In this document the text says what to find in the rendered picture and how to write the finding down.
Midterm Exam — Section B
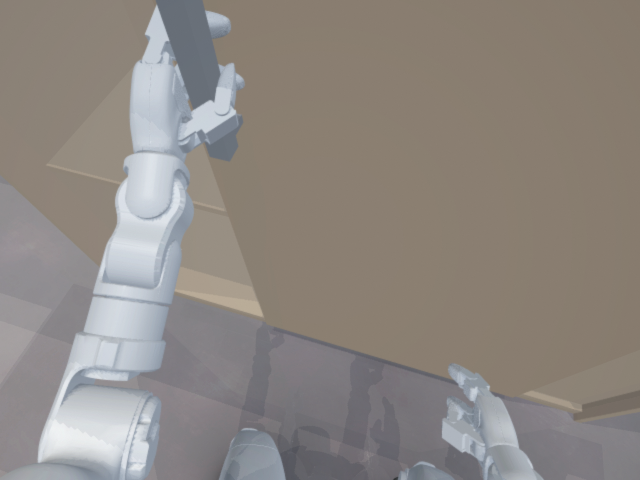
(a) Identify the robot right hand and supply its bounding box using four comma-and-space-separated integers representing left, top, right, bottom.
442, 363, 519, 468

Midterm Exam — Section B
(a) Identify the right robot forearm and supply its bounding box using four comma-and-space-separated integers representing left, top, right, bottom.
483, 445, 544, 480

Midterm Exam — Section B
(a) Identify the robot left upper arm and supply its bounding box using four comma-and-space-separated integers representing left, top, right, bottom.
0, 383, 161, 480

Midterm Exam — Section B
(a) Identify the robot left hand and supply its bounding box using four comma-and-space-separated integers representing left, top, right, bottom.
130, 5, 245, 163

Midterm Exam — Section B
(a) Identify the handle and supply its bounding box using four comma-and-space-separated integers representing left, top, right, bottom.
156, 0, 243, 162

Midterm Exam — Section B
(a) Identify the left robot thigh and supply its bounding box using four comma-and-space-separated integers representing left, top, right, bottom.
219, 430, 286, 480

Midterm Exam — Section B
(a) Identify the robot right shin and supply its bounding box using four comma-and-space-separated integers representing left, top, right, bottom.
413, 461, 435, 468

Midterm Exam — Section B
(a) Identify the wardrobe door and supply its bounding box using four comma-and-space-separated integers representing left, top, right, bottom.
152, 0, 640, 398
533, 350, 640, 405

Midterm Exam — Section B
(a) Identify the left robot forearm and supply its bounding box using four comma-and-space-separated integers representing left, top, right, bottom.
38, 151, 194, 463

